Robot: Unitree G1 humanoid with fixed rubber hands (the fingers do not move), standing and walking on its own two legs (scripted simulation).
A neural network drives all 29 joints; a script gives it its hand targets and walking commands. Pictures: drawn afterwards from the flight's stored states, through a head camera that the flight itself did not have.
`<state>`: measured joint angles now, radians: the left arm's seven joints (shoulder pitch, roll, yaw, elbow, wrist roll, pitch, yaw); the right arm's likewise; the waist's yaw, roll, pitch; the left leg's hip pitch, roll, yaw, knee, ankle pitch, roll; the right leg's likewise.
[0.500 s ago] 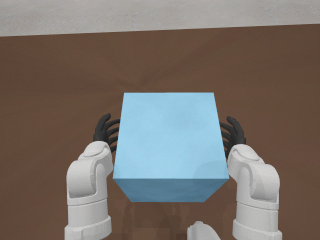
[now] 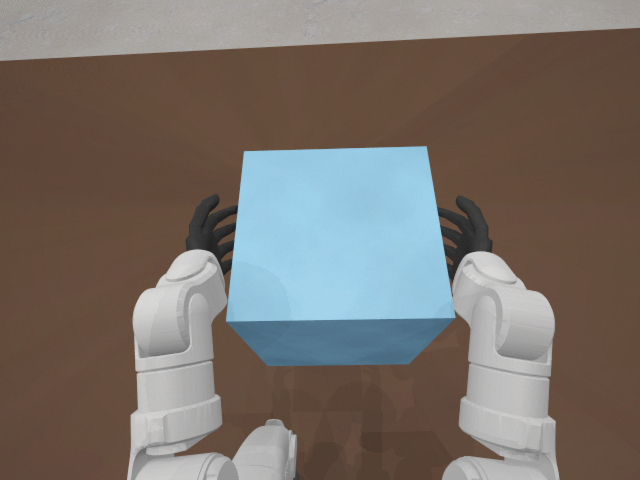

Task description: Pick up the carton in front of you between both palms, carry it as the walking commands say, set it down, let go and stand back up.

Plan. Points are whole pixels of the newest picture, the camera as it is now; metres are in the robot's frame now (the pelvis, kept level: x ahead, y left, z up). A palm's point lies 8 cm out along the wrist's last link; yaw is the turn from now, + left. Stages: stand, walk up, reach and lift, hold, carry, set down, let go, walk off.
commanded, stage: carry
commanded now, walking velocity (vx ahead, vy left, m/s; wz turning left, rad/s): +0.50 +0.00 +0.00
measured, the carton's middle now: (336, 271) +0.37 +0.02 +0.01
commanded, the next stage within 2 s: none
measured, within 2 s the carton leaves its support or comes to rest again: neither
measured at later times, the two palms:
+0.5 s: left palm (275, 90) +0.74 +0.15 +0.02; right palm (441, 93) +0.72 -0.15 +0.02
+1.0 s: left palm out of the picture +1.13 +0.18 +0.01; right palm out of the picture +1.14 -0.12 +0.00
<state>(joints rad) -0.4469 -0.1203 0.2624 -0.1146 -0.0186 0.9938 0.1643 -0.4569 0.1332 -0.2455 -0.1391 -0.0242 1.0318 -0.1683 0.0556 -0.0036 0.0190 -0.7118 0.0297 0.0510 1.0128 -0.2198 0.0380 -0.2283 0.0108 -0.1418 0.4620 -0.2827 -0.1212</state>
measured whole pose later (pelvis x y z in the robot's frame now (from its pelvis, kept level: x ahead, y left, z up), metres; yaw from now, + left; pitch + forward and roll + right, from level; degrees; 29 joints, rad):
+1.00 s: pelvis +0.80 +0.01 -0.09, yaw +0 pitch +7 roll +0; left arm -0.45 -0.10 0.21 -0.09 -0.02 0.98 0.17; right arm -0.39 0.13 -0.24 -0.17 -0.03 1.00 -0.16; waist 0.07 -0.01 -0.04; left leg -0.55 -0.01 0.12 0.48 0.03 0.06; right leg -0.12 0.02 -0.15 0.57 -0.45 -0.08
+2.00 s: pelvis +1.52 +0.00 -0.18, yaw +0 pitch +6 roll +1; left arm -0.43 -0.06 0.21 -0.02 -0.01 1.00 0.16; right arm -0.43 0.13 -0.22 -0.05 -0.06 1.01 -0.17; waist 0.00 -0.01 -0.08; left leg -0.51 -0.03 0.14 0.62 -0.14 0.12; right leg -0.31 0.06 -0.05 1.20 -0.53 -0.06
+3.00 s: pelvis +2.14 -0.07 -0.22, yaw +0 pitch +5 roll +0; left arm -0.44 -0.11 0.25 0.06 0.02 0.99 0.15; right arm -0.40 0.12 -0.24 0.00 -0.05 1.01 -0.16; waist -0.04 0.02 -0.08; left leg -0.43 -0.04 0.11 0.59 -0.16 0.11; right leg -0.52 0.03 -0.02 1.25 -0.47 -0.04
